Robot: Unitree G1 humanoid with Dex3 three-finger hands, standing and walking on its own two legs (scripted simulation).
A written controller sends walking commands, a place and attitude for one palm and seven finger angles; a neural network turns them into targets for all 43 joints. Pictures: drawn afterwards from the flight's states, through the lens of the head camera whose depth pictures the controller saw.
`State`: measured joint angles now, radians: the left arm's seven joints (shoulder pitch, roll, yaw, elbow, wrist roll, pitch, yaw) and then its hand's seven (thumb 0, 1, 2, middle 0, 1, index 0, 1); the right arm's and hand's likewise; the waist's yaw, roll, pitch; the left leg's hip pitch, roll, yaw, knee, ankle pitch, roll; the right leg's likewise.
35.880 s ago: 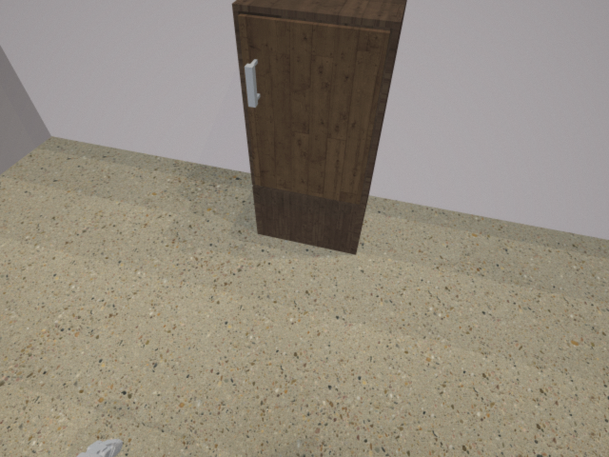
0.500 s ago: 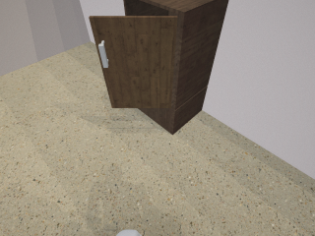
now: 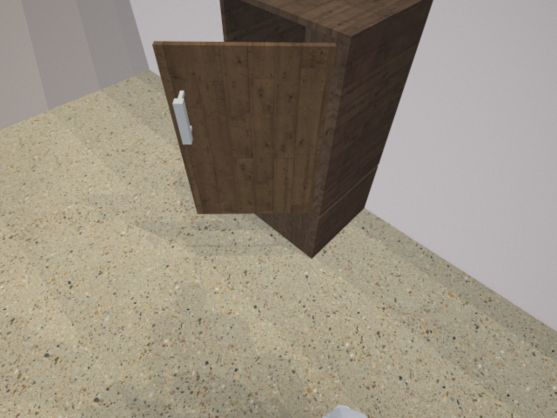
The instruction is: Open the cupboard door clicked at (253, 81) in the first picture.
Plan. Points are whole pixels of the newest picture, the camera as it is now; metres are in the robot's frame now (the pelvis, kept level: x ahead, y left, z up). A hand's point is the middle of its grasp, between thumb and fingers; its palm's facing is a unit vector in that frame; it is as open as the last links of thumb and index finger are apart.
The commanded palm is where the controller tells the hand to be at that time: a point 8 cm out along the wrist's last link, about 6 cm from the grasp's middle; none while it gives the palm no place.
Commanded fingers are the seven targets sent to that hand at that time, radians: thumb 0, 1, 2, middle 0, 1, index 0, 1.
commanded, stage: take the last steps up to it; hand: left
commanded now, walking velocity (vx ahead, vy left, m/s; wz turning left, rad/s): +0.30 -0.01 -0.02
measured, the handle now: (184, 117) +0.78 +0.28 -0.04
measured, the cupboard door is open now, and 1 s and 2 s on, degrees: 45 45 45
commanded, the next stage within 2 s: come to a stop and stand still in 0.38 s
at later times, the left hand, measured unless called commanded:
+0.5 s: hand out of the picture +0.14 +0.19 -0.20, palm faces +0.09 -0.98 -0.16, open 7.3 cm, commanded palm none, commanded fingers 0.00 0.90 0.90 -0.20 -0.30 -0.20 -0.30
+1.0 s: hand (194, 332) +0.29 +0.17 -0.17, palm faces +0.00 -0.97 -0.25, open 7.4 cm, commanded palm none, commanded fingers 0.00 0.90 0.90 -0.20 -0.30 -0.20 -0.30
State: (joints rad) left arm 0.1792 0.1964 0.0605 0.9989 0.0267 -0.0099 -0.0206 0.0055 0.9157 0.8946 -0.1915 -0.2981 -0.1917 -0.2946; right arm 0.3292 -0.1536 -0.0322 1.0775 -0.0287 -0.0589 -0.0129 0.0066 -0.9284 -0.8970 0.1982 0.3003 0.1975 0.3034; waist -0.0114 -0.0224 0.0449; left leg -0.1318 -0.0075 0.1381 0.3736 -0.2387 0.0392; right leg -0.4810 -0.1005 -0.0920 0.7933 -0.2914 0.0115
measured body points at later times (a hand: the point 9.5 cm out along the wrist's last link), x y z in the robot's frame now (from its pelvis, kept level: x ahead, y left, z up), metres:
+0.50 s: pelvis +0.18 +0.01 -0.01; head +0.19 +0.04 +0.43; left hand +0.14 +0.24 -0.18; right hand +0.26 -0.23 -0.15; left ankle +0.25 +0.11 -0.75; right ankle +0.12 -0.11 -0.74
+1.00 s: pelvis +0.21 -0.02 -0.01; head +0.24 -0.03 +0.44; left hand +0.29 +0.22 -0.15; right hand +0.26 -0.28 -0.16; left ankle +0.21 +0.09 -0.71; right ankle +0.21 -0.14 -0.74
